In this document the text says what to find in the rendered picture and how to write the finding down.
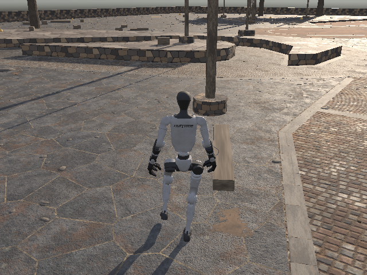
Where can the robot left forearm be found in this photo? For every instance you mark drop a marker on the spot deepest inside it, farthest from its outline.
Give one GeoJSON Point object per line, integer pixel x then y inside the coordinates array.
{"type": "Point", "coordinates": [155, 153]}

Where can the humanoid robot torso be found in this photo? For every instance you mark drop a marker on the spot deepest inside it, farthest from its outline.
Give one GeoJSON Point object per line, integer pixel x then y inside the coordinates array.
{"type": "Point", "coordinates": [183, 138]}

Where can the robot right hand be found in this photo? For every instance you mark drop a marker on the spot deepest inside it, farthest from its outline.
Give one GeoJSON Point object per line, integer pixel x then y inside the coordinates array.
{"type": "Point", "coordinates": [208, 164]}

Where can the robot right upper arm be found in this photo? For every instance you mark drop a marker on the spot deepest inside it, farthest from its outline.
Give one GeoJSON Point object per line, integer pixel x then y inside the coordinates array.
{"type": "Point", "coordinates": [204, 131]}

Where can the robot left upper arm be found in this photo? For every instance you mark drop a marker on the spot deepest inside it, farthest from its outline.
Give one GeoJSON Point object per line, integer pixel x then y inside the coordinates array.
{"type": "Point", "coordinates": [162, 131]}

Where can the robot right foot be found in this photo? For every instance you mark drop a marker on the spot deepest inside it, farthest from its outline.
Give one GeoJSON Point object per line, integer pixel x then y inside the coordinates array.
{"type": "Point", "coordinates": [186, 237]}

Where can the robot right forearm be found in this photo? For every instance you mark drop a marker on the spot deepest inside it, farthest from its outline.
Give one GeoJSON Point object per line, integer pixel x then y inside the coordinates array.
{"type": "Point", "coordinates": [210, 152]}

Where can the robot left hand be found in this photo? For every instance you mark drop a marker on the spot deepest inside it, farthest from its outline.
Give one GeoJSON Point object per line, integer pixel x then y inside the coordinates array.
{"type": "Point", "coordinates": [153, 167]}

